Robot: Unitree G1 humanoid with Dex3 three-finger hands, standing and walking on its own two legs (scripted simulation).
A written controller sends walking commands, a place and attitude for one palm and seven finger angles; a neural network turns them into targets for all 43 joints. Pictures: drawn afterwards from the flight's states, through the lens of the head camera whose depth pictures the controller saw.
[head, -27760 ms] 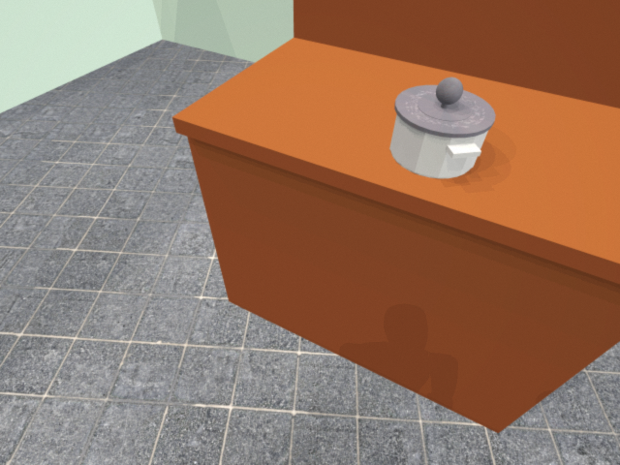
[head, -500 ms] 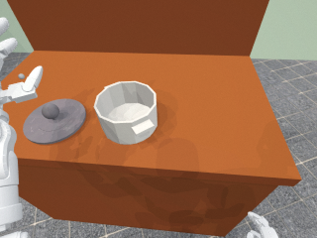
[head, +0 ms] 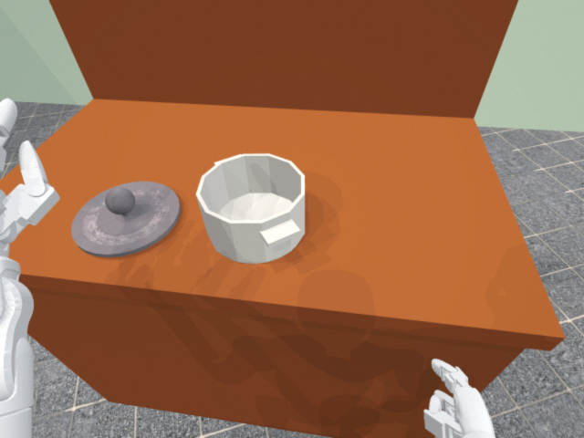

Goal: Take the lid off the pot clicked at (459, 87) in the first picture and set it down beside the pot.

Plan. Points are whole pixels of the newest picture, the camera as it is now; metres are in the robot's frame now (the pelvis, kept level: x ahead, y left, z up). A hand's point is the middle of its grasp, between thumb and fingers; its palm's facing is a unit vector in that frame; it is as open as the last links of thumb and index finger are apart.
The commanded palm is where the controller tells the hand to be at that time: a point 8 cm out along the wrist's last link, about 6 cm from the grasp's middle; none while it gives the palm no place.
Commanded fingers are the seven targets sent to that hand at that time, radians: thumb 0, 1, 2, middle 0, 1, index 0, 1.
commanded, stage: draw the hand back to the body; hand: left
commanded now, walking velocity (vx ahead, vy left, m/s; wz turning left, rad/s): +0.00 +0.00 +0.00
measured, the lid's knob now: (120, 201) +0.44 +0.35 +0.08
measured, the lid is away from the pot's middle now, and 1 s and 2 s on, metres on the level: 0.23 0.23 0.23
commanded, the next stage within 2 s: step back with the hand held close in 0.74 s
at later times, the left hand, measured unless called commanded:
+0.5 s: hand (6, 258) +0.19 +0.27 +0.25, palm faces +0.47 -0.83 -0.29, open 7.4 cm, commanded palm +0.13 +0.30 +0.25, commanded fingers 0.00 0.90 0.90 -0.20 -0.30 -0.20 -0.30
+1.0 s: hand out of the picture +0.18 +0.27 +0.25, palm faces +0.49 -0.79 -0.37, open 7.4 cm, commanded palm +0.11 +0.31 +0.25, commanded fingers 0.00 0.90 0.90 -0.20 -0.30 -0.20 -0.30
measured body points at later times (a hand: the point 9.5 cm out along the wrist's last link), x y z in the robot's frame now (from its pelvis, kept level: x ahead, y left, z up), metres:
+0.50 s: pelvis -0.01 +0.02 +0.00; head -0.04 +0.02 +0.45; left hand +0.16 +0.31 +0.26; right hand +0.18 -0.19 -0.08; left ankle -0.01 +0.12 -0.74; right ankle -0.02 -0.11 -0.74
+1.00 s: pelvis -0.02 +0.03 +0.00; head -0.02 +0.04 +0.45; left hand +0.15 +0.31 +0.27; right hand +0.18 -0.19 -0.07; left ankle -0.01 +0.12 -0.74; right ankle -0.02 -0.11 -0.74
